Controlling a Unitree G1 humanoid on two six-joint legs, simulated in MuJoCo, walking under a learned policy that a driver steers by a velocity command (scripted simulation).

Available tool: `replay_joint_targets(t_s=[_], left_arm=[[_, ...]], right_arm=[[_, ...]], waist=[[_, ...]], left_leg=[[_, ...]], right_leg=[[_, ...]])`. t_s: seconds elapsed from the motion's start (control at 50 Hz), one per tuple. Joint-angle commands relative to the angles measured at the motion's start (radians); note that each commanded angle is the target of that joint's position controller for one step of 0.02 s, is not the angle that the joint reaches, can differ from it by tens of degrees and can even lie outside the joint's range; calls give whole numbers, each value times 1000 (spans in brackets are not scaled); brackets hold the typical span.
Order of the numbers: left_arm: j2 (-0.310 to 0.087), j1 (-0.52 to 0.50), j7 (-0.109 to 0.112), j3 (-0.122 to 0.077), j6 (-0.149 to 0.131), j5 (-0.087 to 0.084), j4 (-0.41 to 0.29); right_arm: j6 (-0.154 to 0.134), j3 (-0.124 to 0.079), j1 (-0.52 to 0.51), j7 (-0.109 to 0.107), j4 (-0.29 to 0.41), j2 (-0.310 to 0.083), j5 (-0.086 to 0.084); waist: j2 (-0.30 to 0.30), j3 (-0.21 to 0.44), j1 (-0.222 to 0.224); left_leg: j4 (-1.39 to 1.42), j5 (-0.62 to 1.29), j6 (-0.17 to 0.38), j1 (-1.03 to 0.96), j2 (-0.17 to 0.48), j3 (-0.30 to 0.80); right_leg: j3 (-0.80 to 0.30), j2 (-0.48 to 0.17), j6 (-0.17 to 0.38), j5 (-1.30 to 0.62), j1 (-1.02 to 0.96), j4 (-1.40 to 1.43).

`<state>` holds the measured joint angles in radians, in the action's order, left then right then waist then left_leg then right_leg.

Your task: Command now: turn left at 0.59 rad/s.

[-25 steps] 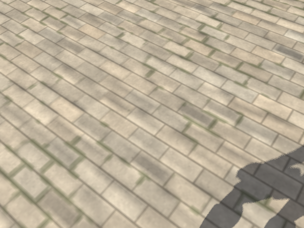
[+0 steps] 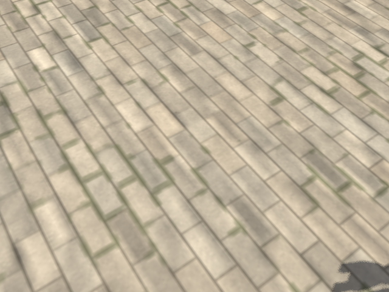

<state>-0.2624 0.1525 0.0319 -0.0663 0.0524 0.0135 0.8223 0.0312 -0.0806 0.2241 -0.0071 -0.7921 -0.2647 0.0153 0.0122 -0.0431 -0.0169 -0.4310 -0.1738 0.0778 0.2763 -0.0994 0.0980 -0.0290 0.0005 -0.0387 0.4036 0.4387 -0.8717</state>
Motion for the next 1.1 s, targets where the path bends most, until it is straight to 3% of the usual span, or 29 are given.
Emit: replay_joint_targets(t_s=[0.02, 0.1, 0.14, 0.16, 0.18, 0.2, 0.22, 0.24, 0.28, 0.36, 0.4, 0.46, 0.54, 0.58, 0.6, 0.62, 0.64, 0.66, 0.68, 0.72, 0.78, 0.84, 0.88, 0.96, 1.02, 1.06, 1.1], left_arm=[[-73, -24, 6, -9, -18, -8, -87], [-78, 38, 10, -5, -32, -18, -99], [-84, 125, 19, -6, -44, -11, -83], [-169, 131, 28, -22, -48, 7, -90], [-260, 36, 26, -36, -42, 8, -132], [-225, 41, 19, -34, -37, 19, -136], [-148, -10, 14, -12, -39, 13, -148], [-114, -65, 10, -2, -38, 10, -159], [-108, -76, 14, 1, -42, 11, -172], [-136, 52, 13, -11, -46, 9, -142], [-152, 77, 9, -19, -46, 12, -132], [-171, 59, -6, -26, -46, 16, -134], [-204, 52, -23, -37, -40, 12, -125], [-204, 41, -26, -38, -34, -3, -119], [-177, 78, -29, -33, -30, -1, -115], [-77, 77, -34, -5, -21, 12, -186], [-119, -14, -14, -8, -4, 14, -196], [-129, -19, -13, -12, 4, 0, -191], [-138, -8, -17, -15, 0, -9, -175], [-163, 35, -23, -24, -6, 12, -150], [-145, 51, -30, -21, 1, 10, -145], [-147, 10, -37, -20, 3, 22, -159], [-151, -28, -43, -21, -5, 26, -169], [-131, -67, -47, -12, -37, 23, -179], [-122, -62, -49, -4, -56, 16, -177], [-112, -25, -46, 2, -68, 7, -169], [-95, 107, -31, 5, -86, 9, -122]], right_arm=[[-2, -44, 37, 4, 48, -172, 5], [6, -47, -22, 15, 61, -179, 2], [11, -43, -75, 13, 74, -164, -14], [8, -29, -49, 10, 88, -103, -19], [3, -26, 11, 3, 91, -76, -16], [6, -41, -13, 3, 79, -155, 20], [10, -51, -10, 11, 64, -169, 17], [19, -52, 16, 21, 45, -161, 15], [31, -48, 47, 45, 34, -149, 8], [40, -30, -39, 55, 68, -122, 1], [44, -21, -62, 58, 83, -112, -1], [45, -8, -82, 64, 104, -97, -8], [37, -5, -71, 60, 123, -107, -17], [21, -4, -16, 48, 111, -108, 0], [5, -18, 18, 36, 106, -167, 19], [-8, -48, 18, 28, 136, -328, 7], [-7, -62, 118, 30, 113, -320, -9], [-4, -44, 83, 26, 106, -264, -9], [1, -27, 2, 20, 115, -212, -11], [4, -14, -68, 8, 133, -174, -15], [-3, -16, -27, 13, 125, -189, -14], [-3, -21, 35, 20, 108, -197, -3], [-4, -22, 58, 24, 103, -201, 4], [-21, -28, 98, 24, 88, -219, 11], [-36, -23, 100, 26, 81, -207, 14], [-43, -19, 84, 28, 79, -197, 13], [-46, -11, 44, 22, 79, -176, 6]], waist=[[-127, 96, -21], [-139, 111, 12], [-107, 107, 69], [57, 104, 47], [240, 83, 1], [167, 70, 21], [89, 39, -11], [73, 12, -38], [132, 25, -36], [117, 40, 39], [132, 51, 53], [157, 60, 55], [181, 77, 47], [121, 88, -5], [-38, 100, -18], [-328, 85, 20], [-203, 129, -81], [-153, 77, -42], [-128, 28, -6], [-155, 39, 24], [-111, 81, 20], [-144, 64, -16], [-160, 22, -31], [-126, 10, -43], [-136, 11, -38], [-129, 6, -12], [-71, 2, 77]], left_leg=[[78, 289, 179, -162, 278, 325], [53, 311, 131, -101, 242, 385], [2, 164, 46, 14, 168, 359], [-143, -84, -19, 140, 72, 253], [-344, -388, -60, 299, -106, 27], [-550, -405, -70, 269, -15, 18], [-630, -340, -71, 233, 2, 37], [-689, -275, -78, 223, 8, 23], [-748, -221, -105, 255, 14, -11], [-637, -234, -146, 312, 45, -50], [-556, -256, -147, 290, 64, -66], [-409, -279, -126, 169, 82, -114], [-235, -260, -85, 41, 69, -172], [1, -67, -54, -107, 56, -167], [134, 7, -26, -229, 151, 15], [129, 449, 99, -310, 466, 442], [95, 520, 223, -263, 484, 414], [96, 456, 220, -233, 424, 329], [114, 361, 178, -183, 350, 255], [115, 357, 134, -180, 262, 192], [107, 370, 139, -202, 252, 204], [199, -196, 162, -205, 235, 308], [240, -366, 174, -196, 244, 380], [222, -364, 189, -179, 243, 428], [203, -356, 184, -119, 231, 427], [189, -351, 165, -26, 219, 425], [103, -375, 112, 151, 156, 379]], right_leg=[[-11, 17, 12, 24, 41, 74], [-11, 53, 38, 8, -119, 252], [-20, 30, 55, -146, -313, 524], [-208, -172, 101, -78, -401, 648], [-456, -402, 211, -205, -394, 684], [-435, -436, 292, -272, -277, 661], [-335, -360, 278, -293, -222, 651], [-220, -283, 240, -316, -198, 635], [-101, -216, 215, -416, -261, 605], [-62, -253, 248, -556, -419, 560], [-47, -276, 255, -591, -451, 544], [8, -283, 244, -608, -402, 518], [41, -302, 218, -635, -362, 451], [100, -284, 142, -525, -275, 334], [167, -228, 74, -333, -141, 156], [216, -47, -6, 242, 146, -72], [48, -28, -2, 266, 146, -203], [16, -46, 5, 191, 163, -251], [-1, -60, 12, 94, 152, -227], [9, -53, 6, -6, 122, -212], [6, -34, -6, -35, 112, -199], [2, -31, -10, -43, 155, -101], [0, -23, -11, -39, 184, -33], [-11, -7, 0, -39, 148, 88], [6, 6, 23, -29, 49, 175], [19, 17, 47, -45, -94, 265], [37, 29, 72, -153, -382, 451]])
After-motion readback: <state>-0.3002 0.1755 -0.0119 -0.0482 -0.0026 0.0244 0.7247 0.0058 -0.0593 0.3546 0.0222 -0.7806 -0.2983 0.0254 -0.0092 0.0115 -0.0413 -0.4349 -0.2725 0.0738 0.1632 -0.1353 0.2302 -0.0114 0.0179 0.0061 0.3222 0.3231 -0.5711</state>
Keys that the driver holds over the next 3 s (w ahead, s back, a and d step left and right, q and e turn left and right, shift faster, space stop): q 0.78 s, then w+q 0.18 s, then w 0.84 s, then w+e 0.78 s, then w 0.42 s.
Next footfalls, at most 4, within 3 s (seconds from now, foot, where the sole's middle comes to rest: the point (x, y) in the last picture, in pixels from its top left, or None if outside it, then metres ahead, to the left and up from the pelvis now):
0.16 right None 0.04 -0.12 -0.78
0.60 left None -0.03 0.09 -0.78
1.12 right None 0.14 -0.03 -0.78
1.58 left None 0.26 0.32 -0.78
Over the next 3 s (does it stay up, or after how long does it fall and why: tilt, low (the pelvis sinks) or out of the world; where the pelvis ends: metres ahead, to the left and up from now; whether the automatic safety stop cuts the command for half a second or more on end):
stays up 0.84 0.58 0.00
